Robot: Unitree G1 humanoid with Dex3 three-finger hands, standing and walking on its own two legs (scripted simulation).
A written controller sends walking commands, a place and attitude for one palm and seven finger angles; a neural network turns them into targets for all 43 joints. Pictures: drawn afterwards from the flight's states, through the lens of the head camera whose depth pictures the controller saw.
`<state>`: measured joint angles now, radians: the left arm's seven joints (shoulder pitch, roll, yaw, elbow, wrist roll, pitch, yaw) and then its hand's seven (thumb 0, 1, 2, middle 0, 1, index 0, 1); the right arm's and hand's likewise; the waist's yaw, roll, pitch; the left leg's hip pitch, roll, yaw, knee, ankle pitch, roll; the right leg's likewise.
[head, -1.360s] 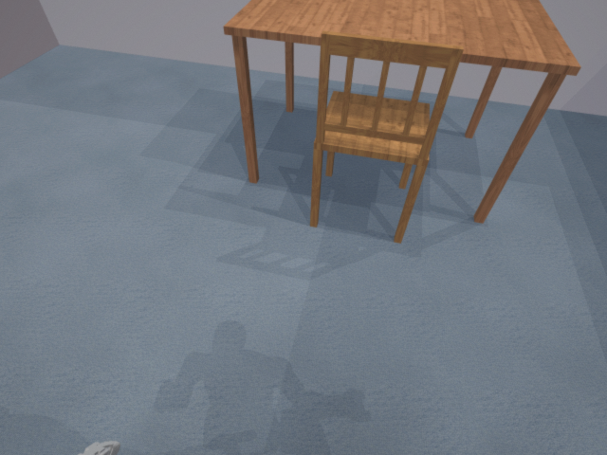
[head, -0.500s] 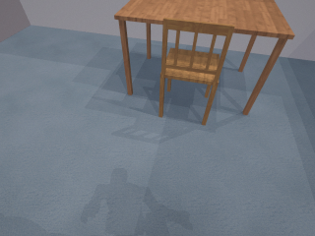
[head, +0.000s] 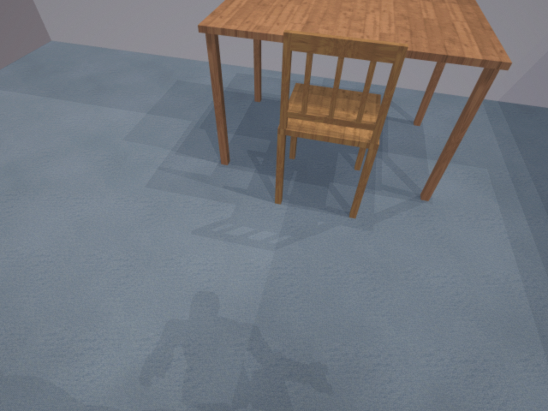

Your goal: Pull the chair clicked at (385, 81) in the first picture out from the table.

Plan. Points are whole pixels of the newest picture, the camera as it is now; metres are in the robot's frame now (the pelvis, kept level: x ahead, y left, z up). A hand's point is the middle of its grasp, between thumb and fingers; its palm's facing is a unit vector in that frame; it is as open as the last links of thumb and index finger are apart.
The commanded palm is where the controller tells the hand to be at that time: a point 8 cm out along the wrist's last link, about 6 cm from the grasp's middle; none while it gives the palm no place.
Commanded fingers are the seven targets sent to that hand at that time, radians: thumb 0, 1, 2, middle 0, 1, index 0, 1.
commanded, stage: look at it before walking up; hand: left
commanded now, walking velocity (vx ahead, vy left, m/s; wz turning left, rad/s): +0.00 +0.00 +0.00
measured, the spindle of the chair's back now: (335, 88) +1.18 -0.16 -0.12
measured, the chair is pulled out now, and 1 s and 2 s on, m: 0.00 0.00 0.00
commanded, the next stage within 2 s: walk to a spot facing it in 0.08 s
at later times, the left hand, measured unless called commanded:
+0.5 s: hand out of the picture +0.06 +0.21 -0.18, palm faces -0.12 -0.95 -0.28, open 7.4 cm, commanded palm none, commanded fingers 0.00 0.90 0.90 -0.20 -0.30 -0.20 -0.30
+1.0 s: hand out of the picture +0.13 +0.21 -0.19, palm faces -0.27 -0.94 -0.19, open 7.4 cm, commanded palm none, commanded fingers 0.00 0.90 0.90 -0.20 -0.30 -0.20 -0.30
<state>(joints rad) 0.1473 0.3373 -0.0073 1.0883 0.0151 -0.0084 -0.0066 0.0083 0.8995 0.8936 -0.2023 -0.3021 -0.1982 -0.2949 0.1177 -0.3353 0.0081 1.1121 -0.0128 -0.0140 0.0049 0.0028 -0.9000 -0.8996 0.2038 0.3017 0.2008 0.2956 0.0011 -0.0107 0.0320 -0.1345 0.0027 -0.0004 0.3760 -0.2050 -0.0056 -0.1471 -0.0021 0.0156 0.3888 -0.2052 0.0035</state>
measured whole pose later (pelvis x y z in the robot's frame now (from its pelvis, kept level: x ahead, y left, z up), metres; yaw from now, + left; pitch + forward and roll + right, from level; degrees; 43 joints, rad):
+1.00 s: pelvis +0.08 +0.02 -0.02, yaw -23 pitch +1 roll -1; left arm 0.40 0.22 0.08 0.98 0.03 0.01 -0.02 0.01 0.90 0.89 -0.20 -0.30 -0.20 -0.30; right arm 0.16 -0.22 -0.04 0.89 -0.02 -0.05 0.00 0.00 -0.90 -0.90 0.20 0.30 0.20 0.30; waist 0.05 -0.04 0.01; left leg -0.32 0.03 0.04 0.56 -0.28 0.00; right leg -0.27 0.08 0.18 0.65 -0.41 -0.02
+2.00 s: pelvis +0.41 -0.19 -0.02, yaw -56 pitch +0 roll -1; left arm 0.41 0.22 0.07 0.99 0.02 -0.03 -0.01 0.01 0.91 0.89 -0.20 -0.30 -0.20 -0.29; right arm 0.04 -0.19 -0.02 0.86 -0.03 -0.05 0.01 0.00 -0.90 -0.90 0.20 0.30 0.20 0.30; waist 0.09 -0.01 0.02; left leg -0.39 0.06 0.07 0.56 -0.18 -0.02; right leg -0.15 0.08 0.10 0.58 -0.41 -0.04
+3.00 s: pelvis +0.48 -0.29 -0.01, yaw -67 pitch +1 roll -1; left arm 0.18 0.19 0.08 0.97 0.02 0.05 0.01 0.01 0.90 0.89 -0.20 -0.30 -0.20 -0.29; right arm 0.29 -0.14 -0.04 0.98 -0.03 0.01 -0.01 0.01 -0.91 -0.90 0.20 0.30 0.20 0.30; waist -0.03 -0.03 0.05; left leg -0.31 0.02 0.06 0.53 -0.22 0.04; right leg -0.45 -0.06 -0.05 1.05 -0.43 0.07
